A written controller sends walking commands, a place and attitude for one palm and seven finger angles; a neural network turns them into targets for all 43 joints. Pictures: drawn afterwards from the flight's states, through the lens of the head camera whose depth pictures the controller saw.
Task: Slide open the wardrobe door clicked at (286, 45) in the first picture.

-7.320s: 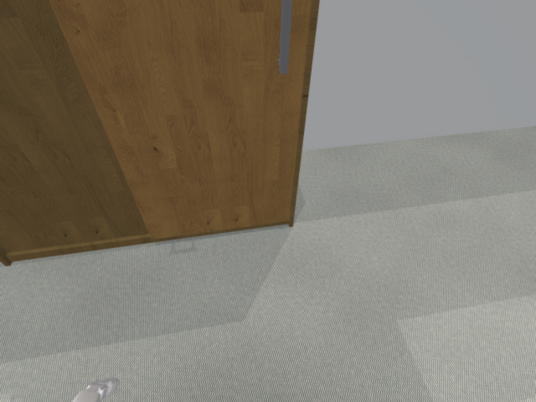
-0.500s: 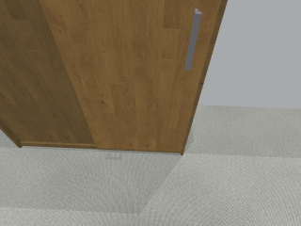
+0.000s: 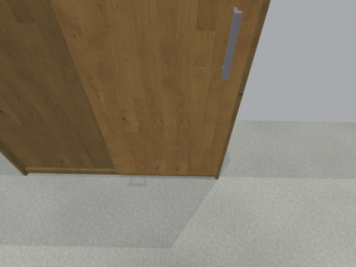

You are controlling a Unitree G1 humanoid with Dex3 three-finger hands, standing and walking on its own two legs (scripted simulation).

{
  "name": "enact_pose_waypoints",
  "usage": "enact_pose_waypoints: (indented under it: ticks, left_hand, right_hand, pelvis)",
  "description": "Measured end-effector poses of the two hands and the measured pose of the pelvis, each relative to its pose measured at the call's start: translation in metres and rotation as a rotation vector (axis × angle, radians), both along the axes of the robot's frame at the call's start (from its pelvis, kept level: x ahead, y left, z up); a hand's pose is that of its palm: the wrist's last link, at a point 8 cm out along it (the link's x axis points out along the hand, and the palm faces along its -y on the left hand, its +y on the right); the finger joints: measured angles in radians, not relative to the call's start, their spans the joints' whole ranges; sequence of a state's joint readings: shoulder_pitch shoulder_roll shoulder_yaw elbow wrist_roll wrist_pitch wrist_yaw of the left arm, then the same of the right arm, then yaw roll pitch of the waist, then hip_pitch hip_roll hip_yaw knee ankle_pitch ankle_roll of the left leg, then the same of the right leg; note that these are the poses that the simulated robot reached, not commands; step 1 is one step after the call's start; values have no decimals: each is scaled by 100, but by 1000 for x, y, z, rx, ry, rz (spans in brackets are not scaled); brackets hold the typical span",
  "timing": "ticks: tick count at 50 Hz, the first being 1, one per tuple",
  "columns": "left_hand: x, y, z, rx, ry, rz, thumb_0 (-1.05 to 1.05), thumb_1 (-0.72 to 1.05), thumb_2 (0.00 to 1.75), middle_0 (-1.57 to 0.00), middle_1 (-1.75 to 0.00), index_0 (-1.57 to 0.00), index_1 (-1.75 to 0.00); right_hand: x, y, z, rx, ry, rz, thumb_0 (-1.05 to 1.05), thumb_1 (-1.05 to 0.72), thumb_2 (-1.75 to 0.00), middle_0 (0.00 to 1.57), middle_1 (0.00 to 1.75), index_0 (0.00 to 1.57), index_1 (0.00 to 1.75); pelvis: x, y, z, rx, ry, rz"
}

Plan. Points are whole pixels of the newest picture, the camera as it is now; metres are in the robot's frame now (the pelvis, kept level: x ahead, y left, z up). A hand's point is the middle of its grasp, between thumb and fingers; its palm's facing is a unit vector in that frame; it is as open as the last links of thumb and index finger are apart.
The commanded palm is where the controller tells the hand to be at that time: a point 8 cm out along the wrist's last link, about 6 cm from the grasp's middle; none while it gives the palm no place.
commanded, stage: look again from close up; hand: right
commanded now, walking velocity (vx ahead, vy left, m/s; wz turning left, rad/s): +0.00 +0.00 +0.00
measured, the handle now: (229, 45) +0.74 -0.13 +0.15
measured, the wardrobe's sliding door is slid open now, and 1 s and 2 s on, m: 0.00 0.00 0.00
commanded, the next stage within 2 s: shuffle to correct the standing spot in 0.62 s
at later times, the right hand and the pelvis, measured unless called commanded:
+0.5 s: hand out of the picture -0.01 -0.15 -0.17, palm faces +0.04 +0.98 -0.17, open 7.4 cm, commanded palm none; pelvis +0.01 +0.00 +0.00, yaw +0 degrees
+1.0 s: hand out of the picture -0.01 -0.16 -0.19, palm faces +0.14 +0.98 -0.12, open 7.4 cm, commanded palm none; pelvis +0.06 -0.02 -0.01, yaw -2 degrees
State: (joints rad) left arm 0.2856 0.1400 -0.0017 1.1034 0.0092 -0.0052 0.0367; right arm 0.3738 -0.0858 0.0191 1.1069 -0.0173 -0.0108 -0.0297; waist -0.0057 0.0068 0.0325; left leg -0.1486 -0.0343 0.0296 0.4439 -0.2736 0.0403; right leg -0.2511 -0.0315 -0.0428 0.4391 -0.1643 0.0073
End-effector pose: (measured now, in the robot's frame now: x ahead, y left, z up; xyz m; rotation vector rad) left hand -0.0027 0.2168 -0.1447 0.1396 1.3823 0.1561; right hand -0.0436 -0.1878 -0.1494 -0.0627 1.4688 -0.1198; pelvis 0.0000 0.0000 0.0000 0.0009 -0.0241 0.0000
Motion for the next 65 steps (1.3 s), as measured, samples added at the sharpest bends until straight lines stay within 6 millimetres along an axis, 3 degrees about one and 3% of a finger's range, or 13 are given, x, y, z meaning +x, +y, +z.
enact_pose_waypoints:
  ticks: [23,42,47,53,57,65]
  left_hand:
    - [-7,-11,-5,-42,42,5,1,92,90,-20,-30,-20,-30]
    - [9,-5,-5,-24,35,-4,1,92,90,-20,-30,-20,-30]
    - [26,-6,-5,-6,50,-25,0,91,90,-20,-30,-20,-30]
    - [80,-20,-1,40,-39,-36,0,91,90,-20,-30,-20,-30]
    - [94,-34,5,40,-90,24,0,91,90,-20,-30,-20,-30]
    - [78,-71,13,-44,78,74,0,91,90,-20,-30,-20,-30]
  right_hand:
    - [31,-15,6,-58,-60,15,1,-91,-90,20,30,20,30]
    - [30,-10,0,-34,-33,-10,1,-91,-90,20,30,20,30]
    - [25,-18,-8,-20,-15,-71,1,-91,-90,20,30,20,30]
    - [23,-36,-19,11,81,-88,1,-91,-90,20,30,20,30]
    - [57,-52,-11,12,110,-17,1,-91,-90,20,30,20,30]
    - [191,-71,1,-43,-85,47,2,-93,-90,20,30,20,30]
  pelvis:
    - [10,3,1,-6,5,-2]
    - [25,2,-2,-3,6,-2]
    - [45,-6,-8,21,11,-29]
    - [77,-28,-16,5,8,-13]
    - [97,-39,-9,7,12,30]
    - [139,-37,5,9,36,33]
